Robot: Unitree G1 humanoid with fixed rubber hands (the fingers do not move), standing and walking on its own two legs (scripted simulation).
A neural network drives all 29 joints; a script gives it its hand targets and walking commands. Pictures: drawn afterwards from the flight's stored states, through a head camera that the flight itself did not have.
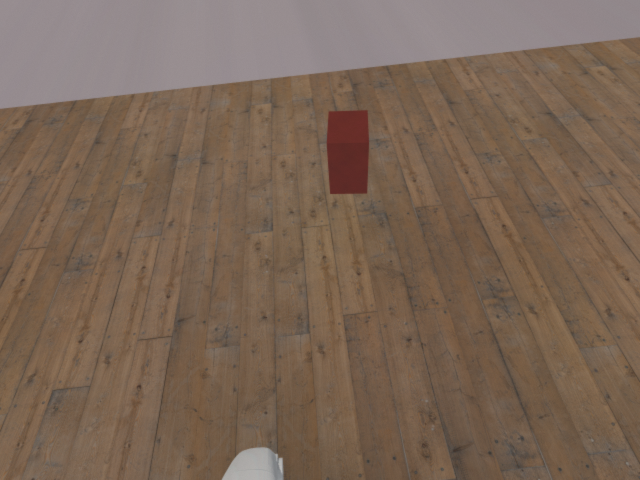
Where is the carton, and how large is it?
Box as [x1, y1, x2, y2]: [327, 110, 368, 193]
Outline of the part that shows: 367,110 329,111 327,130 327,155 330,193 366,193 368,156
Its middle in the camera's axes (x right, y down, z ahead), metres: +0.12 -0.39 +1.72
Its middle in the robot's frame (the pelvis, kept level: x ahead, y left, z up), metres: +1.45 -0.03 -0.64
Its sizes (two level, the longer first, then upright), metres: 0.225 0.170 0.285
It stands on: the floor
